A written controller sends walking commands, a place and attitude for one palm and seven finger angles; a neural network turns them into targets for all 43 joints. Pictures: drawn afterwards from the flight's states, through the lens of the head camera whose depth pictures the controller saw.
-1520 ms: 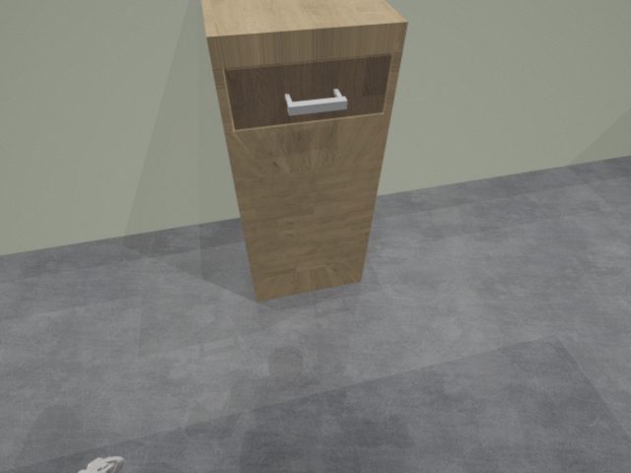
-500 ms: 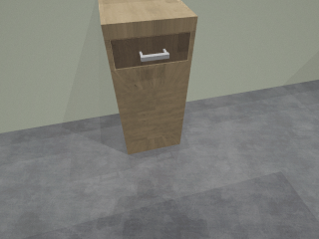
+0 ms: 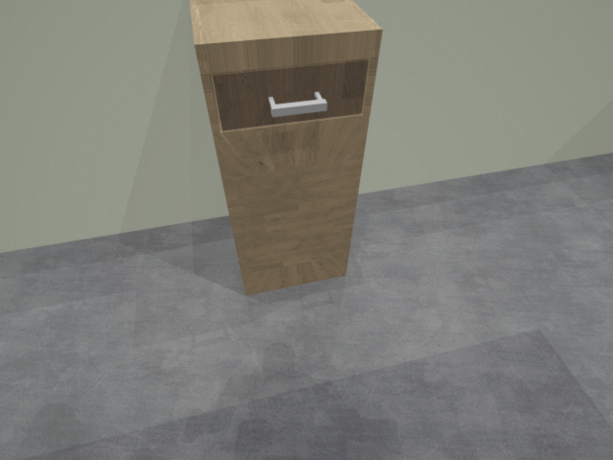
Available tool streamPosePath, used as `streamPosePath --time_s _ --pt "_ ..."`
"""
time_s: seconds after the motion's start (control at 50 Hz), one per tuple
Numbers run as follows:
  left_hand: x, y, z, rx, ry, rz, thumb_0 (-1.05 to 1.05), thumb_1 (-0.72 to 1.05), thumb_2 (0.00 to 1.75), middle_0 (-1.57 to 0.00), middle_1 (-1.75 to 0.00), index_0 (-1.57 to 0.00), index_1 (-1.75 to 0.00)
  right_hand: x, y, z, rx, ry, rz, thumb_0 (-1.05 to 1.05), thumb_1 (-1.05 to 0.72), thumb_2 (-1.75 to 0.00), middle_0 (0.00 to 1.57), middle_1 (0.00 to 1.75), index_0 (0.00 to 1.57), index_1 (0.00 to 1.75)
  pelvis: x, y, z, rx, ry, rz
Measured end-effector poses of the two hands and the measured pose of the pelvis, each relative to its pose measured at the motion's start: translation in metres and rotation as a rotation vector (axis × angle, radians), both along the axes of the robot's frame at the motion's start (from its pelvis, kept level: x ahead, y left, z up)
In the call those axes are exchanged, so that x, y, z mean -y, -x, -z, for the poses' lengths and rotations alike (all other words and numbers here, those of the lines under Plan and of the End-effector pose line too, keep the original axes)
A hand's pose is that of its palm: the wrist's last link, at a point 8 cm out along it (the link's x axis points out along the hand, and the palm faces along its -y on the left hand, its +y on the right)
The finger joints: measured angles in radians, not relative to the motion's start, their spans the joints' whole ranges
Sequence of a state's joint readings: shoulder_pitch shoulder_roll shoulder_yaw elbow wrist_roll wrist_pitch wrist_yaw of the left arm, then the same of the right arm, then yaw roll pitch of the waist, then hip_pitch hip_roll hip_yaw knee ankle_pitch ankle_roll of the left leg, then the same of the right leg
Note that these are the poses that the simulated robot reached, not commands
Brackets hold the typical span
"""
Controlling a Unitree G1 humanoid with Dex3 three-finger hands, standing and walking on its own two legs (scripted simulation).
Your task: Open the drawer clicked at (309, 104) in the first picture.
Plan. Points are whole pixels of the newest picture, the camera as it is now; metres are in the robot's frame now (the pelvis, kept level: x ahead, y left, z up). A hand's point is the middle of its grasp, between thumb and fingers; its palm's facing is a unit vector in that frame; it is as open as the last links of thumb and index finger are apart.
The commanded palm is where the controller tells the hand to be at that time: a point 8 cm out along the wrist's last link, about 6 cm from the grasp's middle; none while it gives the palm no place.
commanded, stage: look at it before walking up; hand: left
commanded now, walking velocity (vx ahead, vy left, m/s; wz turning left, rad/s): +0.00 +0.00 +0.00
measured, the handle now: (296, 103) +0.86 +0.08 +0.03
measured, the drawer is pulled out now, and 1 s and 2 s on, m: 0.00 0.00 0.00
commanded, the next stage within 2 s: walk to a spot facing it in 0.02 s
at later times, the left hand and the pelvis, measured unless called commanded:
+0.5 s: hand out of the picture +0.06 +0.19 -0.18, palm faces -0.12 -0.95 -0.29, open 7.4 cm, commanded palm none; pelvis -0.01 -0.02 -0.03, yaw -10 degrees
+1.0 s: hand out of the picture +0.10 +0.20 -0.18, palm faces -0.32 -0.91 -0.25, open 7.4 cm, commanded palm none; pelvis -0.03 +0.02 -0.02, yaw -25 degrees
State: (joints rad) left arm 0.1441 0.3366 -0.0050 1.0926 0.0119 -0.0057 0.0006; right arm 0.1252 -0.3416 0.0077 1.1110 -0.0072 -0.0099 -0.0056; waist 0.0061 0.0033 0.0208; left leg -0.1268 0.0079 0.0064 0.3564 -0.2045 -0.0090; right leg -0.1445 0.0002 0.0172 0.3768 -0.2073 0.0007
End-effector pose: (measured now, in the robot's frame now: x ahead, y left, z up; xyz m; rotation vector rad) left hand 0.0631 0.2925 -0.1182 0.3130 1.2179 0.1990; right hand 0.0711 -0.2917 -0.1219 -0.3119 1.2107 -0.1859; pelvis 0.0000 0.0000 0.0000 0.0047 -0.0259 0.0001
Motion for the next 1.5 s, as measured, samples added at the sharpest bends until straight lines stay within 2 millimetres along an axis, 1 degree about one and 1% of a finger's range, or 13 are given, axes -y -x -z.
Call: streamPosePath --time_s 0.22,0.3,0.42,0.52,0.6,0.68,0.84,0.98,1.1,1.2,1.28,1.42,1.5 --pt "-0.001 -0.004 0.0 0.001 -0.004 0.002 0.01 0.9 0.9 -0.21 -0.3 -0.2 -0.3 -0.001 -0.005 0.0 0.014 0.001 0.008 0.01 -0.91 -0.89 0.2 0.3 0.2 0.3 -0.001 -0.002 0.001 0.0 0.0 0.018" --pt "0.006 -0.004 0.006 -0.021 0.002 0.016 0.01 0.9 0.9 -0.2 -0.3 -0.2 -0.3 -0.008 0.0 0.004 0.042 -0.011 0.05 0.01 -0.91 -0.89 0.2 0.3 0.2 0.3 -0.001 0.001 0.005 -0.003 -0.005 0.059" --pt "0.033 -0.001 0.02 -0.06 0.035 0.066 0.01 0.9 0.9 -0.2 -0.3 -0.2 -0.3 -0.018 0.026 0.024 0.055 -0.074 0.132 0.0 -0.91 -0.89 0.2 0.3 0.2 0.3 0.008 0.01 0.016 0.004 -0.035 0.136" --pt "0.064 0.004 0.027 -0.053 0.05 0.097 0.01 0.9 0.9 -0.2 -0.3 -0.2 -0.3 -0.013 0.055 0.049 0.016 -0.127 0.201 0.01 -0.91 -0.89 0.2 0.3 0.2 0.3 0.022 0.016 0.028 0.008 -0.023 0.181" --pt "0.082 0.016 0.022 -0.074 0.075 0.098 0.01 0.9 0.9 -0.2 -0.3 -0.2 -0.3 -0.01 0.072 0.044 -0.025 -0.138 0.242 0.01 -0.91 -0.89 0.2 0.3 0.2 0.3 0.026 0.021 0.019 -0.007 -0.02 0.208" --pt "0.091 0.019 0.017 -0.106 0.093 0.128 0.01 0.9 0.9 -0.21 -0.3 -0.2 -0.3 -0.007 0.082 0.031 -0.01 -0.129 0.288 0.01 -0.91 -0.89 0.2 0.3 0.2 0.3 0.027 0.024 0.009 -0.028 -0.03 0.253" --pt "0.077 -0.002 0.017 -0.099 0.093 0.206 0.01 0.9 0.9 -0.21 -0.3 -0.2 -0.3 -0.009 0.088 0.014 0.06 -0.077 0.368 0.01 -0.91 -0.89 0.19 0.3 0.2 0.3 0.012 0.027 0.005 -0.047 -0.03 0.35" --pt "0.045 -0.044 0.03 -0.057 0.091 0.296 0.01 0.9 0.9 -0.21 -0.3 -0.2 -0.3 -0.033 0.095 0.002 0.161 -0.012 0.425 0.01 -0.91 -0.89 0.19 0.3 0.2 0.3 -0.021 0.028 0.014 -0.061 -0.005 0.432" --pt "0.036 -0.085 0.025 -0.012 0.098 0.394 0.01 0.91 0.9 -0.2 -0.3 -0.2 -0.3 -0.064 0.135 -0.007 0.122 -0.005 0.496 0.01 -0.91 -0.89 0.2 0.3 0.2 0.3 -0.035 0.03 0.008 -0.028 0.003 0.512" --pt "0.051 -0.106 0.02 -0.017 0.102 0.483 0.01 0.91 0.9 -0.2 -0.3 -0.19 -0.3 -0.084 0.172 -0.002 0.089 -0.027 0.596 0.01 -0.91 -0.89 0.2 0.3 0.2 0.3 -0.038 0.03 0.006 -0.018 0.014 0.588" --pt "0.082 -0.119 0.019 -0.028 0.105 0.573 0.01 0.91 0.9 -0.2 -0.3 -0.19 -0.3 -0.097 0.21 0.008 0.045 -0.06 0.691 0.01 -0.91 -0.89 0.2 0.3 0.2 0.3 -0.034 0.034 0.007 -0.017 0.011 0.649" --pt "0.163 -0.138 0.02 0.049 0.115 0.759 0.01 0.91 0.9 -0.2 -0.3 -0.19 -0.3 -0.107 0.29 0.041 -0.061 -0.127 0.856 0.01 -0.91 -0.89 0.2 0.3 0.2 0.3 -0.01 0.051 0.025 -0.024 0.003 0.746" --pt "0.188 -0.133 0.011 0.078 0.135 0.781 0.01 0.9 0.9 -0.2 -0.3 -0.2 -0.3 -0.102 0.311 0.037 -0.118 -0.14 0.898 0.01 -0.91 -0.89 0.2 0.3 0.2 0.3 0.0 0.052 0.018 -0.022 0.003 0.777"
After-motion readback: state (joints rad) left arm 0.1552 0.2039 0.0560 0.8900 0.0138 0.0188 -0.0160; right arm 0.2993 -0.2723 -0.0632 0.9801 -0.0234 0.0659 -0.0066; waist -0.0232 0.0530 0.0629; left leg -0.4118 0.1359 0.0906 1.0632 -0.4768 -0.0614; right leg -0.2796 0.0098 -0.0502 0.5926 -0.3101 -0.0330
